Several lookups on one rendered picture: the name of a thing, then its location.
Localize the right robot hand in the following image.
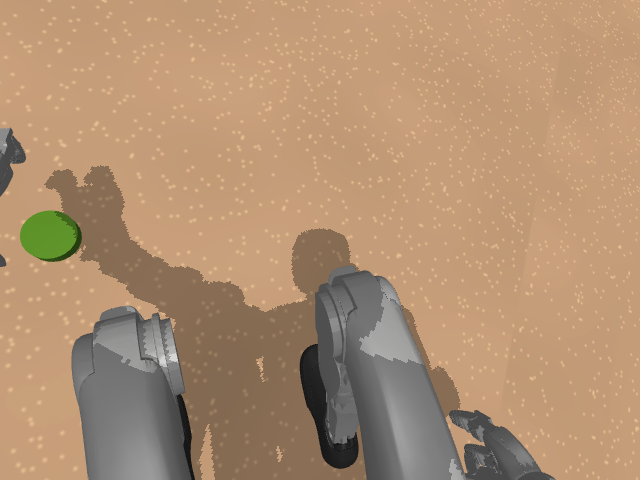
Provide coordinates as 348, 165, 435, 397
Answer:
449, 410, 542, 480

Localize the right robot foot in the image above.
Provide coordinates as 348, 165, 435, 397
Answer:
300, 344, 359, 469

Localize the left robot foot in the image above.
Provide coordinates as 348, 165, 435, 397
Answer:
177, 394, 195, 480

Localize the tin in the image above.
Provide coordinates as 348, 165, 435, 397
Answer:
20, 210, 82, 262

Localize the left robot hand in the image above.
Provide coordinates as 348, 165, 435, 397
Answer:
0, 128, 26, 267

